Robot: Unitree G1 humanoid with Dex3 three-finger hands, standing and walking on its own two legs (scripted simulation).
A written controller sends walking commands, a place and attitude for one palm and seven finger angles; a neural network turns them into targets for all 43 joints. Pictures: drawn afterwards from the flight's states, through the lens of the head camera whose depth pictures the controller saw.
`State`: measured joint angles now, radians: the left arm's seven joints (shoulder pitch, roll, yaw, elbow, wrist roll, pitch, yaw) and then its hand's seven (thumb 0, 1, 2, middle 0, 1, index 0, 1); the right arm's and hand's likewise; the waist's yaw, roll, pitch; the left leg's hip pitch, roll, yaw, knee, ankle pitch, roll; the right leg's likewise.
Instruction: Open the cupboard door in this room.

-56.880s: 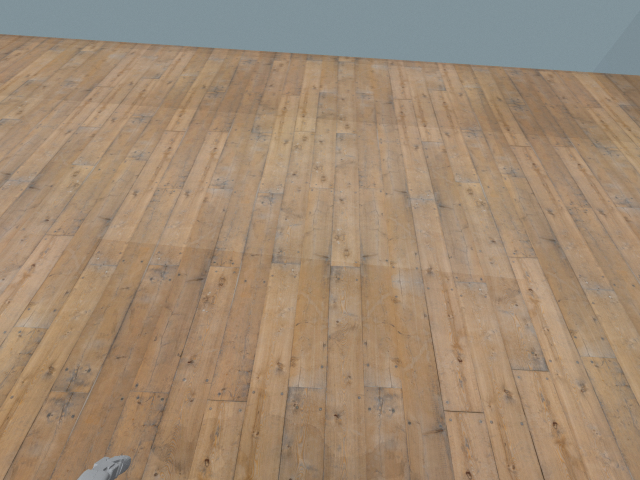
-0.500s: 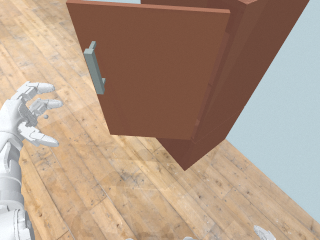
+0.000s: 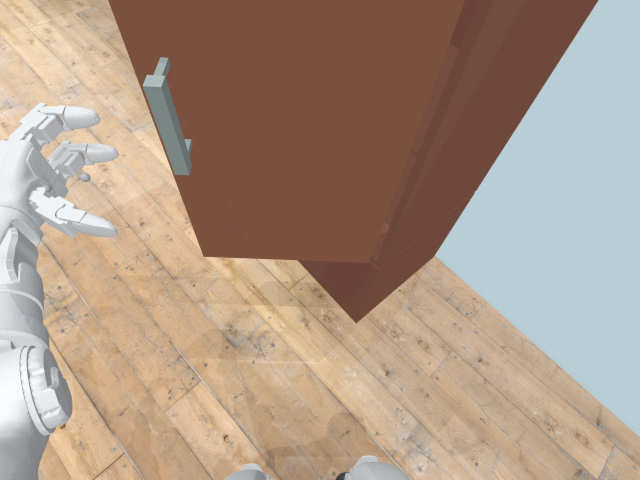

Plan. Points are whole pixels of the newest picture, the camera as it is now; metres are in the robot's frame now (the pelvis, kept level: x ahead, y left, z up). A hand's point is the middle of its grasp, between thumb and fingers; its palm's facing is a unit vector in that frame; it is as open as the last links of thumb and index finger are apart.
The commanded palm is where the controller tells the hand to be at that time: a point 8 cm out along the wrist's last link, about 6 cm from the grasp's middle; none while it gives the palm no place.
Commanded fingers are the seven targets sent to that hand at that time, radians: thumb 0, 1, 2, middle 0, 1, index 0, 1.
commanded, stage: move the hooked fingers beside the handle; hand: left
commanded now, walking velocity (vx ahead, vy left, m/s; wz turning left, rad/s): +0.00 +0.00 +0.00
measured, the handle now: (173, 120) +0.56 +0.19 +0.09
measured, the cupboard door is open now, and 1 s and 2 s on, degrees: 49 49 49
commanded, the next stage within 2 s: slide the fingers in behind the handle in 1.16 s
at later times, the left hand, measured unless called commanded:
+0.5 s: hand (109, 140) +0.51 +0.26 +0.10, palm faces -0.04 -1.00 -0.01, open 14.0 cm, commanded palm +0.49 +0.30 +0.09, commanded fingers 0.00 -0.50 0.30 -0.30 -1.20 -0.30 -1.20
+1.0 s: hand (114, 151) +0.50 +0.25 +0.09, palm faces -0.05 -1.00 +0.00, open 14.0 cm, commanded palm +0.48 +0.30 +0.09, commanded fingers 0.00 -0.50 0.30 -0.30 -1.20 -0.30 -1.20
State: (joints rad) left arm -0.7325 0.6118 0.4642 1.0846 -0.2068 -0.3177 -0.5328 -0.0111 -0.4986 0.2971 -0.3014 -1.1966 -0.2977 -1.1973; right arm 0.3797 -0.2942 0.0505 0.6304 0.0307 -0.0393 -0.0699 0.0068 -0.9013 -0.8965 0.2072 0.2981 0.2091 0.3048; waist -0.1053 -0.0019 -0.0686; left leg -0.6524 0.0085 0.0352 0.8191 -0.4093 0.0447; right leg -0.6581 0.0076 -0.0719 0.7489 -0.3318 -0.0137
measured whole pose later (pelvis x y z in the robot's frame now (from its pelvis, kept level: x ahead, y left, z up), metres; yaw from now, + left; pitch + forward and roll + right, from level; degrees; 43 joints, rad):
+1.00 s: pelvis +0.02 +0.00 -0.01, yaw -1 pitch +18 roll -3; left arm -0.85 0.67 0.46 1.17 -0.15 -0.28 -0.50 -0.01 -0.50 0.30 -0.30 -1.20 -0.30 -1.20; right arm 0.39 -0.29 0.05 0.58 0.02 0.08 -0.04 0.00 -0.90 -0.90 0.21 0.30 0.21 0.30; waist -0.15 0.01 -0.09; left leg -0.74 0.03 0.03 0.87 -0.45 0.04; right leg -0.74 0.03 -0.08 0.77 -0.35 -0.01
